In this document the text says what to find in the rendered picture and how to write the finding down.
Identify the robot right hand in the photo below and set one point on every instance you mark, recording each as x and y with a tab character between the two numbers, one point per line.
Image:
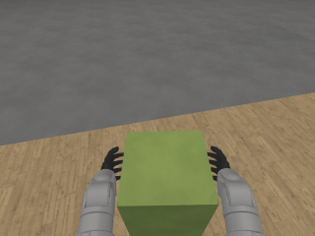
220	161

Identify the robot left forearm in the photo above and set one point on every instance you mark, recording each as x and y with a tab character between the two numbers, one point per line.
98	205

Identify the carton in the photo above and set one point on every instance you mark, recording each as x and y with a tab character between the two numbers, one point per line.
166	185

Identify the robot right forearm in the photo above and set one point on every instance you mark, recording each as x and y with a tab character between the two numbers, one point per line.
239	208

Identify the robot left hand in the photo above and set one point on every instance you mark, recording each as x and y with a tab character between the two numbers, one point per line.
109	163

